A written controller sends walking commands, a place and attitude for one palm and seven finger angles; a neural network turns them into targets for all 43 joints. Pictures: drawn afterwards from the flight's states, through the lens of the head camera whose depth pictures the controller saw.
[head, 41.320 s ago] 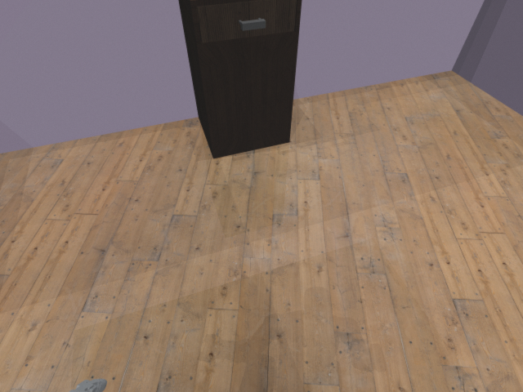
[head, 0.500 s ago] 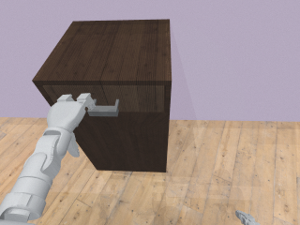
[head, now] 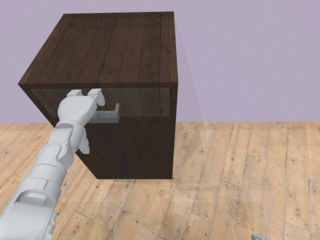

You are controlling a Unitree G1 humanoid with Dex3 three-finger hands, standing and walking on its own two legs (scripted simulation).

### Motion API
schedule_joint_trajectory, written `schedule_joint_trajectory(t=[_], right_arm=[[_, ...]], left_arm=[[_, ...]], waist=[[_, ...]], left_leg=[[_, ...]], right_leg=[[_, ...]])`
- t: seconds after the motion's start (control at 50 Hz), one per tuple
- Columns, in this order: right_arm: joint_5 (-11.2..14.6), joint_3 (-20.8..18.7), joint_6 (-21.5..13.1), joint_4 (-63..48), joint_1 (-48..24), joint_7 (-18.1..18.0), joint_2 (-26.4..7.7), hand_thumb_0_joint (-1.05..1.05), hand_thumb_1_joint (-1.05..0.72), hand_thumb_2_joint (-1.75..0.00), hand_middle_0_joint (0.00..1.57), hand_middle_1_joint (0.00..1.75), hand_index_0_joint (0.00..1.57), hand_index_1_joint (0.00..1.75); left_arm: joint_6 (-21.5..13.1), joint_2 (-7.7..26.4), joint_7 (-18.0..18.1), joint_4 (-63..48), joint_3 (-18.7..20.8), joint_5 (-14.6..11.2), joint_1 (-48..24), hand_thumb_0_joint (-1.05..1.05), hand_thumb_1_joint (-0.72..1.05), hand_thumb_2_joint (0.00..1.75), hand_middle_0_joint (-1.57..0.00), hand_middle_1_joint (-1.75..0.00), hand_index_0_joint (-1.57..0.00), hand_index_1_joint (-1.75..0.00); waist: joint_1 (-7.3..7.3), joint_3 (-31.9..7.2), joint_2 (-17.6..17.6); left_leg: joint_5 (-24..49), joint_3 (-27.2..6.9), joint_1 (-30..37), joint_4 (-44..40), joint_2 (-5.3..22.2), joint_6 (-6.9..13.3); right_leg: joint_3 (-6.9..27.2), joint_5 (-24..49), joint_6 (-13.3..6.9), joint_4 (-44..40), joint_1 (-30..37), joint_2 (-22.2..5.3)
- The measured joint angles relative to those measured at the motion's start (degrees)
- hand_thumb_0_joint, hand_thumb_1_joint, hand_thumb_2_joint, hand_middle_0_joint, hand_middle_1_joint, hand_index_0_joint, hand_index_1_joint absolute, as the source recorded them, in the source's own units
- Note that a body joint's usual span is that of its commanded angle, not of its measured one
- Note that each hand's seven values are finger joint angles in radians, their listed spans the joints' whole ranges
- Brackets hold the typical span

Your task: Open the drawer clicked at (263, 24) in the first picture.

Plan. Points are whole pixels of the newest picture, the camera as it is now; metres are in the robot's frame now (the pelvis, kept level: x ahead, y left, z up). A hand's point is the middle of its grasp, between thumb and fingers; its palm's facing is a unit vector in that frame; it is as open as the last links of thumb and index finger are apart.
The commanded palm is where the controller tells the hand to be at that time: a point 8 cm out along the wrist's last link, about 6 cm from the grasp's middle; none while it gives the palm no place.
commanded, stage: move the hooked fingers above the handle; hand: left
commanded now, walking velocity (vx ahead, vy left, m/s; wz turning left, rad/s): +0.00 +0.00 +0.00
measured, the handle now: (103, 111) +0.50 +0.21 -0.02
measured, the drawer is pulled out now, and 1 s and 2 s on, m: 0.00 0.00 0.00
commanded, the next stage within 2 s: lower the fingers behind the handle in 1.34 s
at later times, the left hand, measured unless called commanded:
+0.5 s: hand (95, 111) +0.45 +0.21 +0.03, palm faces -0.05 -0.04 -1.00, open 13.9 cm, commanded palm +0.43 +0.22 +0.09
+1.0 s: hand (93, 112) +0.45 +0.22 +0.03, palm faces -0.03 -0.05 -1.00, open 13.9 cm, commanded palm +0.43 +0.22 +0.09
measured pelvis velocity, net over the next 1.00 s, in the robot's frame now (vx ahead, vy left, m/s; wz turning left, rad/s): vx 0.00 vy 0.01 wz -0.01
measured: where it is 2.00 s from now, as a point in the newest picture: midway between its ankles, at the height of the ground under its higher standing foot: outside the picture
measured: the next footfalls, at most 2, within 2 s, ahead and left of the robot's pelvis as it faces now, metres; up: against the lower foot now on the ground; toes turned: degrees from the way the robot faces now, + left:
none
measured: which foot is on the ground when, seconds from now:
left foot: down 0.00-1.00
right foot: down 0.00-1.00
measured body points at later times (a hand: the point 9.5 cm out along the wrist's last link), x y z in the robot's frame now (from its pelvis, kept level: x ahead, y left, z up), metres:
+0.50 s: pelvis +0.00 +0.00 -0.01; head +0.08 -0.01 +0.44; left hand +0.45 +0.21 +0.09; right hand +0.05 -0.27 -0.14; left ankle -0.01 +0.11 -0.72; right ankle -0.02 -0.11 -0.72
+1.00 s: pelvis +0.00 +0.01 -0.01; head +0.07 +0.00 +0.44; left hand +0.44 +0.22 +0.09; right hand +0.05 -0.26 -0.14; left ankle -0.01 +0.11 -0.72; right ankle -0.02 -0.11 -0.72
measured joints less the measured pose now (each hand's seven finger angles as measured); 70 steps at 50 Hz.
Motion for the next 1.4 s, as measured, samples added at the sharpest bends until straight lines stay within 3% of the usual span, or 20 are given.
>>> schedule_joint_trajectory(t=[0.2, 0.48, 0.72, 0.86, 0.98, 1.18, 1.4], right_arm=[[-0.4, -0.8, 0.7, 0.8, 1.5, 0.8, -0.4, 0.01, -0.91, -0.90, 0.20, 0.30, 0.20, 0.30], [-0.8, -1.0, 0.7, 1.6, 3.6, 0.6, -0.3, 0.01, -0.91, -0.90, 0.20, 0.30, 0.20, 0.30], [-0.5, -0.6, 1.3, 1.5, 4.1, 0.5, -0.1, 0.01, -0.91, -0.90, 0.20, 0.30, 0.20, 0.30], [-0.4, -0.6, 0.7, 1.4, 3.9, 0.1, -0.1, 0.01, -0.91, -0.90, 0.20, 0.30, 0.20, 0.30], [-0.8, -1.0, 0.6, 1.7, 3.5, 0.5, -0.4, 0.01, -0.91, -0.90, 0.20, 0.30, 0.20, 0.30], [-0.6, -0.3, 0.9, 0.9, 2.9, 0.5, 0.1, 0.00, -0.91, -0.90, 0.20, 0.30, 0.20, 0.30], [-0.8, -0.9, 0.9, 1.7, 3.5, 0.5, -0.1, 0.01, -0.90, -0.90, 0.20, 0.30, 0.20, 0.30]], left_arm=[[0.3, -0.5, 2.6, 4.4, 0.7, 1.1, -3.4, 0.00, -0.49, 0.30, -0.32, -1.20, -0.32, -1.20], [0.1, 0.2, 3.7, 10.9, 1.1, 2.1, -8.6, 0.00, -0.49, 0.30, -0.32, -1.20, -0.32, -1.20], [0.4, 0.5, 4.4, 12.5, 2.8, 2.4, -8.0, 0.00, -0.49, 0.30, -0.33, -1.21, -0.32, -1.21], [-0.2, 1.3, 4.1, 12.5, 1.8, 2.1, -8.4, 0.00, -0.49, 0.30, -0.32, -1.21, -0.32, -1.20], [-0.5, -0.1, 4.6, 11.7, 0.6, 2.0, -9.1, 0.00, -0.49, 0.30, -0.32, -1.21, -0.32, -1.20], [1.3, 0.0, 5.1, 12.9, 2.3, 2.7, -8.8, 0.00, -0.49, 0.30, -0.32, -1.20, -0.32, -1.20], [-0.9, -0.2, 3.9, 9.2, 0.7, 1.8, -6.7, 0.00, -0.49, 0.30, -0.32, -1.20, -0.32, -1.20]], waist=[[-1.05, -1.1, 0.1], [-2.73, -1.5, 0.0], [-3.33, -1.9, 0.1], [-3.08, -1.6, -0.1], [-2.70, -1.8, 0.0], [-3.14, -2.0, 0.0], [-2.13, -1.7, 0.1]], left_leg=[[-0.9, 0.2, -2.5, 1.4, 0.3, 0.0], [-1.3, 0.1, -5.7, 3.0, 0.5, 0.1], [-1.2, 0.6, -5.6, 2.9, 0.7, 0.3], [-1.0, 0.2, -5.7, 3.0, 0.5, 0.4], [-1.2, 0.0, -6.3, 3.6, 0.3, 0.5], [-1.2, 0.8, -5.8, 3.3, 0.5, 0.6], [-1.2, 0.1, -5.0, 3.3, 0.2, 0.6]], right_leg=[[0.3, -0.5, 0.1, 1.0, -2.4, 0.2], [0.1, -0.6, 0.1, 2.0, -5.3, 0.5], [0.7, -0.2, 0.3, 1.7, -5.4, 0.7], [0.3, -0.1, 0.3, 1.6, -5.2, 0.5], [0.1, -0.3, 0.5, 2.1, -5.6, 0.2], [0.9, -0.1, 0.6, 1.9, -5.5, 0.5], [0.2, -0.3, 0.6, 1.7, -4.4, 0.2]])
